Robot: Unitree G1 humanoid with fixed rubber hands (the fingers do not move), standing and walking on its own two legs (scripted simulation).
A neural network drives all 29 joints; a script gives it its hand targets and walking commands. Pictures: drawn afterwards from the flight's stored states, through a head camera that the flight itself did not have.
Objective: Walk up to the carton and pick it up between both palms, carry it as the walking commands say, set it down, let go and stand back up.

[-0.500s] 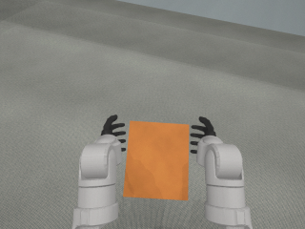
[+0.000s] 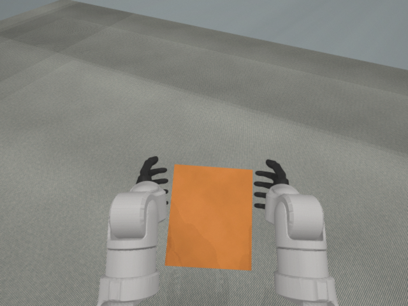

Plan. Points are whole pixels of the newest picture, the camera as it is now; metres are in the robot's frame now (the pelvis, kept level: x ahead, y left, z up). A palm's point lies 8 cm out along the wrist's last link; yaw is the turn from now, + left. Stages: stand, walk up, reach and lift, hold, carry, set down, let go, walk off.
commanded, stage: carry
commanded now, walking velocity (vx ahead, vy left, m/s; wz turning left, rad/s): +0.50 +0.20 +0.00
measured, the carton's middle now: (208, 215) +0.34 +0.02 -0.03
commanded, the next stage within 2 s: none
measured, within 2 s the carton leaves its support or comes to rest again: neither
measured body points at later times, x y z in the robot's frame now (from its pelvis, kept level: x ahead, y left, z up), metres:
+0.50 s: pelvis +0.28 +0.11 +0.00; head +0.29 +0.11 +0.45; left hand +0.60 +0.24 +0.08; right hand +0.60 +0.00 +0.08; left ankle +0.16 +0.17 -0.65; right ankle +0.30 +0.00 -0.73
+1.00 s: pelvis +0.48 +0.21 +0.01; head +0.51 +0.20 +0.45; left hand +0.81 +0.33 +0.09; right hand +0.80 +0.09 +0.08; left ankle +0.43 +0.27 -0.72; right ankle +0.45 +0.10 -0.73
